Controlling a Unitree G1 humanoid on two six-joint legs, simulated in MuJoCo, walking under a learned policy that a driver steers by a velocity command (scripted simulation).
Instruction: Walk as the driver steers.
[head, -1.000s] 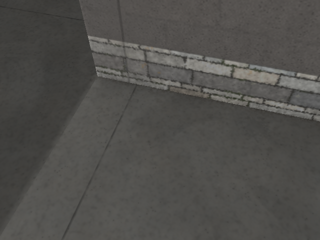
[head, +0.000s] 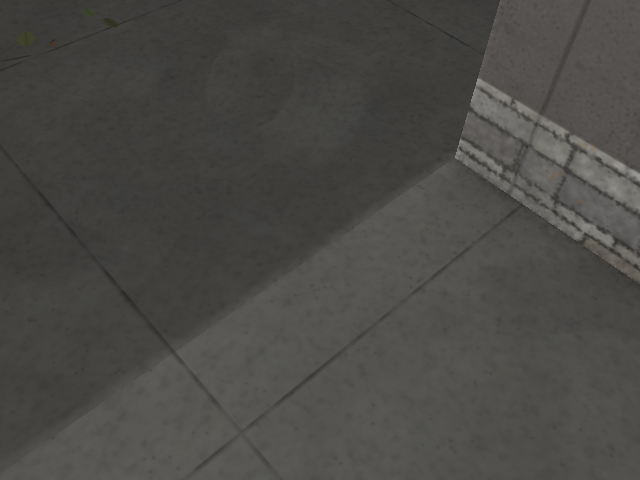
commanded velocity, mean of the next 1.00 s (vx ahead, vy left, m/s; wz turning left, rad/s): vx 0.18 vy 0.00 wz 0.38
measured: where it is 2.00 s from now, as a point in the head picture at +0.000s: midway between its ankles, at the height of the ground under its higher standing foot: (144, 394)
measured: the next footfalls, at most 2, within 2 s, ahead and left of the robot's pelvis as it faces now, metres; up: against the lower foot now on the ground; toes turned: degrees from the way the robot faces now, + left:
right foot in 0.28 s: +0.02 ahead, -0.13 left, +0.00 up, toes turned +2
left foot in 0.64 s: +0.01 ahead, +0.14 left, +0.00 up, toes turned +15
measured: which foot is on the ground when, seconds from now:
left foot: down 0.00-0.34, up 0.36-0.62, down 0.64-1.00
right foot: up 0.00-0.26, down 0.28-0.64, up 0.66-1.00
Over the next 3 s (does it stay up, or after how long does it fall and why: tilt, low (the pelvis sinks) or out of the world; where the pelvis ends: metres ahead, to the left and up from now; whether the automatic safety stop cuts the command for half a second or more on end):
stays up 1.07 0.56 0.01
